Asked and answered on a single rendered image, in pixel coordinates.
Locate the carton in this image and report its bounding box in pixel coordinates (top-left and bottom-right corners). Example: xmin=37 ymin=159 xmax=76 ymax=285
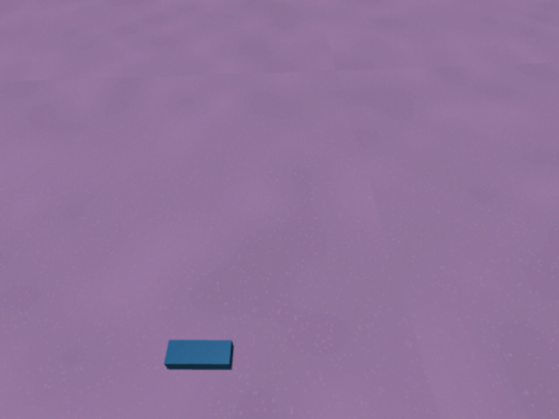
xmin=164 ymin=340 xmax=234 ymax=370

